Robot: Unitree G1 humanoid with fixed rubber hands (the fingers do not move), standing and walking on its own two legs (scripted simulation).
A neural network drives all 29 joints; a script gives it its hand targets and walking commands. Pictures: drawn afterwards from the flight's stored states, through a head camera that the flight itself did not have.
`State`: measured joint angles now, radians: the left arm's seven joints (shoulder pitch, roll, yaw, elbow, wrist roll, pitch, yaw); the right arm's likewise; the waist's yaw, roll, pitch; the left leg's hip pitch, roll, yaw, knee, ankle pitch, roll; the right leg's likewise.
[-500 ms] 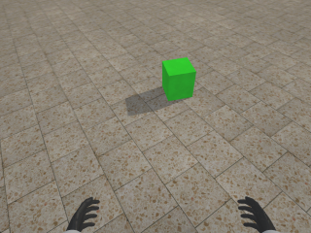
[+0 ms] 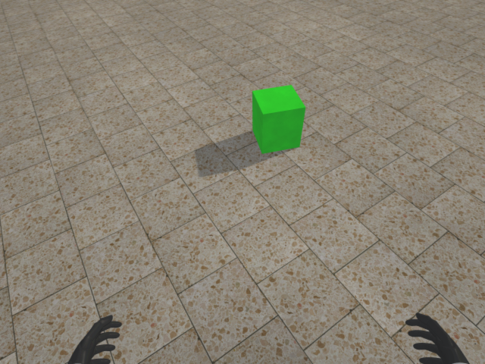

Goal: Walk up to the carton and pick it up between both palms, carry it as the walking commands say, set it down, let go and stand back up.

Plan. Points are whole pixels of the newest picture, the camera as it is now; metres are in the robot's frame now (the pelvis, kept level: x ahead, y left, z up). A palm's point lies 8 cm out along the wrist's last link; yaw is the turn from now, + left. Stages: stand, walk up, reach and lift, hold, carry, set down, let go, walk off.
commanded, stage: stand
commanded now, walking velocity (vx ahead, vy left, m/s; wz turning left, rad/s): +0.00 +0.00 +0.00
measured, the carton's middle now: (276, 119) +1.49 -0.14 -0.61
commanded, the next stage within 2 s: walk up in 0.50 s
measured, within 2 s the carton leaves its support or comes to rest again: neither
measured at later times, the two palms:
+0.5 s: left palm out of the picture +0.12 +0.30 -0.07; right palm out of the picture +0.12 -0.30 -0.07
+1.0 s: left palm out of the picture +0.03 +0.24 -0.09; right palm out of the picture +0.15 -0.31 -0.10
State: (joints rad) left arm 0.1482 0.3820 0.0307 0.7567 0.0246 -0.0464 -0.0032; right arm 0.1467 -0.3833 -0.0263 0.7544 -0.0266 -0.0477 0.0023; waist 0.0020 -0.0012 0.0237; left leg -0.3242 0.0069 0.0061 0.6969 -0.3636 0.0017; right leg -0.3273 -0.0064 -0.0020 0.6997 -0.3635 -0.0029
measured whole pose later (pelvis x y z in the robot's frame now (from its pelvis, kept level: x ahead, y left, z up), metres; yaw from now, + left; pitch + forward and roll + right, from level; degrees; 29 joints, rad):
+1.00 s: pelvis +0.05 -0.04 +0.03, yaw -1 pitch +0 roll +1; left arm 0.39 0.26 0.05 1.00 0.02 -0.06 -0.01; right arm 0.18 -0.30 -0.06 0.92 -0.05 0.00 0.04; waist 0.04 0.04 0.02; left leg -0.50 0.05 -0.03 1.04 -0.25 -0.02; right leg -0.13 -0.03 -0.09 0.39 -0.27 -0.01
